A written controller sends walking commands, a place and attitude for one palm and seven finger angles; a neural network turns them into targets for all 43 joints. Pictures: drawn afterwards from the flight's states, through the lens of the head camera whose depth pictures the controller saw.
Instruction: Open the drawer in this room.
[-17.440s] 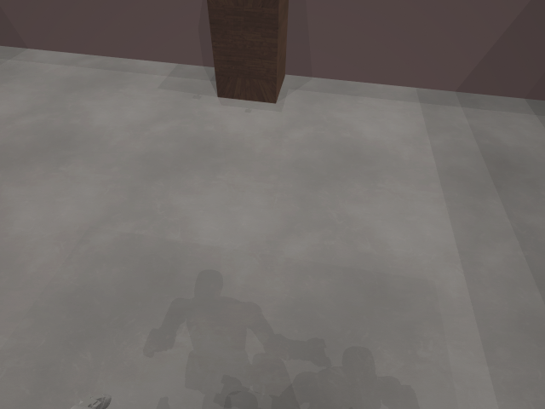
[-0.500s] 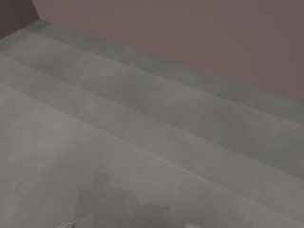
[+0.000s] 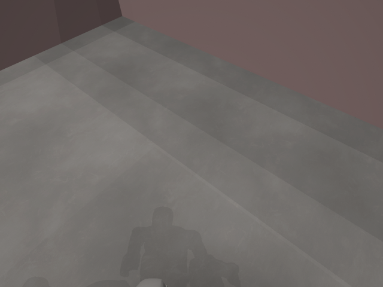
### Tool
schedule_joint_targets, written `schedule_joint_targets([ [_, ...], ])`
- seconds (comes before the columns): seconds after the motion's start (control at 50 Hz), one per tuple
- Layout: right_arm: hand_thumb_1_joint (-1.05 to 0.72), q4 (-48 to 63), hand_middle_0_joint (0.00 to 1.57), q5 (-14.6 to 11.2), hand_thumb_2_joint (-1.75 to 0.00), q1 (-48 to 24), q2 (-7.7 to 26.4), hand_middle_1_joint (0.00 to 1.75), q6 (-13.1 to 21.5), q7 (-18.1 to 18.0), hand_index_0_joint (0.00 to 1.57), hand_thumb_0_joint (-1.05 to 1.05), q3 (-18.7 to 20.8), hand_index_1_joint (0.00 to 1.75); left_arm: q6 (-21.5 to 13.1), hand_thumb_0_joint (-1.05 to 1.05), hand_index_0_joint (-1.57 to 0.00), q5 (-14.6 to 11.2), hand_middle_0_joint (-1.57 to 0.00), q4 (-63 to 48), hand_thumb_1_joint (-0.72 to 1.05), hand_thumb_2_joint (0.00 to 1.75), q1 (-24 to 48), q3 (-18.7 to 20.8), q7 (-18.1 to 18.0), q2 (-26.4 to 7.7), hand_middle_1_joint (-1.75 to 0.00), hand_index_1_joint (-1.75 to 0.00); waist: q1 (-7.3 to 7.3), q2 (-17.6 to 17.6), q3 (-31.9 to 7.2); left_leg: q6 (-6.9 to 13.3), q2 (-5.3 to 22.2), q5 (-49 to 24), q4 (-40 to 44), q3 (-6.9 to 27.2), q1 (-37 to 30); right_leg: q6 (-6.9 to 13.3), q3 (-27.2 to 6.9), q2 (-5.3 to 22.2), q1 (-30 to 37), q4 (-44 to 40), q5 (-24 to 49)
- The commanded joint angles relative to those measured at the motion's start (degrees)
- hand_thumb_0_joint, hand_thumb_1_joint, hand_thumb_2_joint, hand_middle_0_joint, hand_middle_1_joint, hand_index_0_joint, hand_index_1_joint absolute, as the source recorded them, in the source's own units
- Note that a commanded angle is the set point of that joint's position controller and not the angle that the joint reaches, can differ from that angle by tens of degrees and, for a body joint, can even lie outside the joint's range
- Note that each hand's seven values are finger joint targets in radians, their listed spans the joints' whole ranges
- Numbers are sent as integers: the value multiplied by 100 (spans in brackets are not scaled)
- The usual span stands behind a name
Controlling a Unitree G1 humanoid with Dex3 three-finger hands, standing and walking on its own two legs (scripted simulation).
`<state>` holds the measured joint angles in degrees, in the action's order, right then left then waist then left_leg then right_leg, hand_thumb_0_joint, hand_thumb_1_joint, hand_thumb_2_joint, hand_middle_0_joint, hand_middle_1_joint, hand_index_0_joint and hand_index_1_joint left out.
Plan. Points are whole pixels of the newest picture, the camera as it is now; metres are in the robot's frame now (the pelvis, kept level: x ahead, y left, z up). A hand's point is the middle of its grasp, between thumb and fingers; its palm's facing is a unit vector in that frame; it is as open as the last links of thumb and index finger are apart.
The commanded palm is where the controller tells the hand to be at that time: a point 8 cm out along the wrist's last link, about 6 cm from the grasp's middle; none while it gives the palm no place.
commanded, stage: turn or walk to find it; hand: left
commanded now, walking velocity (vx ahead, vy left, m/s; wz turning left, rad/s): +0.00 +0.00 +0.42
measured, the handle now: out of the picture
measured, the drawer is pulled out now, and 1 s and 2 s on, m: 0.00 0.00 0.00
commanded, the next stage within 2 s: stand and wait in 1.58 s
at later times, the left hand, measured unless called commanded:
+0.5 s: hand out of the picture +0.03 +0.25 -0.16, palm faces +0.21 -0.94 -0.26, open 7.4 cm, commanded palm none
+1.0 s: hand out of the picture -0.08 +0.18 -0.16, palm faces +0.44 -0.86 -0.26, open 7.4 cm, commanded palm none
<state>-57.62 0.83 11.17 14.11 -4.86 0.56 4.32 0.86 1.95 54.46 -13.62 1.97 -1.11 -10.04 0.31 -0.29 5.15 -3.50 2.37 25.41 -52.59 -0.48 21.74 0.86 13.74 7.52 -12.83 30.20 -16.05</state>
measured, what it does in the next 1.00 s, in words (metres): steps on the spot, turning left: left foot, then right foot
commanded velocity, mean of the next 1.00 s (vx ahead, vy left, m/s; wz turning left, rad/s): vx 0.00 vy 0.00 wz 0.42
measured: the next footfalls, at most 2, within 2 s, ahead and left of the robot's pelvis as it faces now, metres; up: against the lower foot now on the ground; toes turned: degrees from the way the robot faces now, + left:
left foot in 0.10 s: +0.02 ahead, +0.14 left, +0.00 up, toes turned +7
right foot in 0.62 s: +0.04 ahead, -0.10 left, +0.00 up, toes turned +10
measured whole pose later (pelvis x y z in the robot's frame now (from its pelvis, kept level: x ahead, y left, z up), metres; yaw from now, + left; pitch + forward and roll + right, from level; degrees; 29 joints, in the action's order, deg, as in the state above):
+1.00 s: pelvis -0.04 -0.02 +0.00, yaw +25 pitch +0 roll +2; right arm -57.9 0.9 11.8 14.1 -4.8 0.4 4.5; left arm 0.8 1.9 54.8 -13.6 2.3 -1.2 -10.0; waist 0.4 -0.2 4.8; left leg -3.8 2.4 25.5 -51.5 0.1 21.0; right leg 1.2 13.2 7.4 -13.2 29.8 -16.0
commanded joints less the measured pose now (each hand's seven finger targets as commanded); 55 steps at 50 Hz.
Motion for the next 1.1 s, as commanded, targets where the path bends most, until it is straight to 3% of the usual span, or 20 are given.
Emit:
schedule_joint_targets([
  [0.0,-90,566,20,-50,-90,-282,164,30,300,-2,20,0,-28,30,-98,0,-20,-10,-20,-213,90,90,-283,398,-66,-1375,-30,-30,223,1183,-758,58,-73,59,1151,-380,-38,697,-1038,1435,897,-635,2522],
  [0.04,-90,492,20,-48,-90,12,217,30,355,-4,20,0,-19,30,-69,0,-20,-50,-20,-173,90,90,-157,401,-52,-1339,-30,-30,23,1017,-879,119,-98,-771,2252,-430,-761,374,-750,1283,601,-142,2264],
  [0.06,-90,432,20,-37,-90,294,417,30,417,3,20,0,19,30,-29,0,-20,-110,-20,-203,90,90,-122,386,-44,-1243,-30,-30,-160,399,-1025,190,68,-1608,3001,-222,-1528,82,-477,1093,72,476,1737],
  [0.08,-90,441,20,13,-90,476,976,30,476,-22,20,0,145,30,21,0,-20,-158,-20,-337,90,90,-210,328,-24,-891,-30,-30,-248,-1234,-1107,669,1321,-2933,3405,1522,-2277,-366,-183,331,-1249,1613,-248],
  [0.1,-90,400,20,7,-90,706,1366,30,420,-79,20,0,227,30,74,0,-20,-129,-20,-526,90,90,133,188,-31,-653,-30,-30,-398,-1884,-936,1251,2103,-4550,3456,2212,-2128,-534,-561,-69,-1871,2439,-2209],
  [0.12,-90,361,20,32,-90,669,1295,30,377,-92,20,0,195,30,113,0,-20,-113,-20,-520,90,90,282,220,-37,-799,-30,-30,-389,-1255,-843,1499,2170,-4151,3340,1839,-1766,-420,-915,25,-1673,2916,-2054],
  [0.18,-90,491,20,43,-90,0,855,30,419,-203,20,0,65,30,147,0,-20,-98,-20,-255,90,90,356,281,17,-837,-30,-30,-153,-1140,-424,1192,1346,-3789,3407,1344,-1441,-485,-1232,-19,-1912,3442,-1001],
  [0.24,-90,515,20,6,-90,11,793,30,484,-200,20,0,29,30,94,0,-20,-110,-20,-138,90,90,186,272,59,-824,-30,-30,-53,-726,-571,1132,1088,-4183,3340,1021,-1672,-556,-1186,-112,-1828,3436,-644],
  [0.44,-90,500,20,63,-90,301,819,30,413,-154,20,0,142,30,96,0,-20,-142,-20,-453,90,90,662,208,-7,-696,-30,-30,-229,-863,-583,1379,1136,-3471,3306,1755,-1557,-595,-1251,-310,-1397,2016,-1012],
  [0.54,-90,577,20,51,-90,34,789,30,364,-129,20,0,168,30,3,0,-20,-185,-20,-341,90,90,98,224,-25,-699,-30,-30,69,-762,-734,1129,780,-3154,2872,1912,-678,-453,-1090,-581,122,19,-106],
  [0.56,-90,600,20,18,-90,10,695,30,366,-116,20,0,166,30,-46,0,-20,-172,-20,-287,90,90,-113,255,-43,-789,-30,-30,165,-491,-833,895,537,-2615,2596,1772,-267,-429,-1136,-436,772,-735,458],
  [0.58,-90,644,20,-39,-90,104,396,30,369,-84,20,0,131,30,-106,0,-20,-102,-20,-284,90,90,-280,322,-83,-1153,-30,-30,222,503,-989,546,26,-1390,1858,1286,558,-190,-1978,465,1554,-1284,371],
  [0.6,-90,816,20,-34,-90,14,146,30,369,-82,20,0,82,30,-122,0,-20,-41,-20,-327,90,90,-307,408,-104,-1590,-30,-30,300,1800,-773,198,-706,601,523,399,1301,468,-3315,1813,1461,-1497,846],
  [0.62,-90,813,20,9,-90,-132,443,30,297,-85,20,0,175,30,-86,0,-20,-89,-20,-411,90,90,-236,369,-112,-1572,-30,-30,309,1279,-613,227,-484,816,-536,591,1054,868,-3220,2092,515,-1579,857],
  [0.68,-90,452,20,64,-90,255,396,30,134,-3,20,0,226,30,-92,0,-20,-108,-20,-633,90,90,678,294,-113,-1082,-30,-30,-174,807,-90,166,-219,-143,-1765,564,956,567,-2144,1252,-289,-1647,-33],
  [0.74,-90,338,20,47,-90,505,311,30,123,37,20,0,198,30,-146,0,-20,-96,-20,-601,90,90,604,252,-95,-911,-30,-30,-225,976,-157,34,-167,-643,-1872,365,952,380,-1428,955,-115,-1523,430],
  [0.96,-90,549,20,-36,-90,-368,133,30,264,1,20,0,4,30,-123,0,-20,-7,-20,-190,90,90,-404,388,-72,-1305,-30,-30,324,1182,-684,-18,-66,242,716,-242,351,760,-1206,1362,1086,-802,2549],
  [1.04,-90,455,20,-56,-90,59,200,30,351,-27,20,0,-14,30,-69,0,-20,-54,-20,-116,90,90,-164,405,-55,-1346,-30,-30,9,1065,-880,105,-120,-778,2289,-423,-826,404,-863,1287,593,-168,2388],
  [1.06,-90,400,20,-44,-90,322,392,30,408,-16,20,0,21,30,-29,0,-20,-108,-20,-173,90,90,-106,389,-48,-1237,-30,-30,-171,523,-1007,184,38,-1581,3031,-224,-1557,104,-556,1075,76,418,1844],
  [1.08,-90,403,20,8,-90,488,943,30,471,-35,20,0,138,30,20,0,-20,-154,-20,-303,90,90,-189,336,-30,-892,-30,-30,-250,-1037,-1095,635,1258,-2886,3437,1435,-2293,-336,-222,345,-1162,1548,-30],
])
